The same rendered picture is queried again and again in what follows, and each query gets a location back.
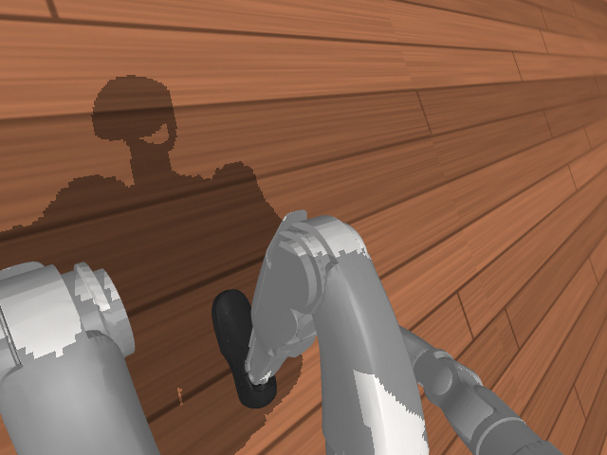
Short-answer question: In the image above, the right robot foot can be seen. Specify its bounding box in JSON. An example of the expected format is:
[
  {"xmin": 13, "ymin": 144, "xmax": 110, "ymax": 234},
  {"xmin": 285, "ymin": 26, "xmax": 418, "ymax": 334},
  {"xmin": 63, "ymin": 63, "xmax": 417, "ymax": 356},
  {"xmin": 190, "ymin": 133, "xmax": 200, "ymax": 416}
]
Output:
[{"xmin": 212, "ymin": 289, "xmax": 277, "ymax": 409}]

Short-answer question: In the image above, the right robot arm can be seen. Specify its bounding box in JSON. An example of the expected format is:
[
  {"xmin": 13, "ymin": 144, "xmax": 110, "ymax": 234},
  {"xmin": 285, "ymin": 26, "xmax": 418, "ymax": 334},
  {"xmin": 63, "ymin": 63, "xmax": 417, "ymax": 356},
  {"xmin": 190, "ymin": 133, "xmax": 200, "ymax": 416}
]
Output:
[{"xmin": 414, "ymin": 349, "xmax": 563, "ymax": 455}]

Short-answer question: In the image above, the right robot hand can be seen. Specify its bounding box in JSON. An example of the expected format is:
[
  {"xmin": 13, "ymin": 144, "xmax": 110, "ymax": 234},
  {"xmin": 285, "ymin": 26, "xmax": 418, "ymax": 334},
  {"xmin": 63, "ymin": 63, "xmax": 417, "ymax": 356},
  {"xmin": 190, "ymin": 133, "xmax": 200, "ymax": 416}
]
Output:
[{"xmin": 399, "ymin": 325, "xmax": 435, "ymax": 368}]

